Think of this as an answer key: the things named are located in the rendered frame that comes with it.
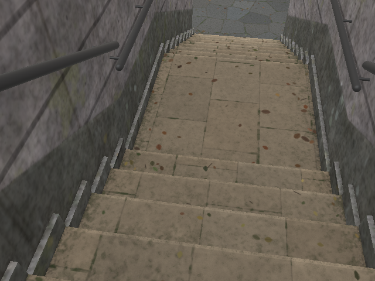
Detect stairs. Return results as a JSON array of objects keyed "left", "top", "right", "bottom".
[
  {"left": 169, "top": 33, "right": 303, "bottom": 64},
  {"left": 26, "top": 149, "right": 375, "bottom": 281}
]

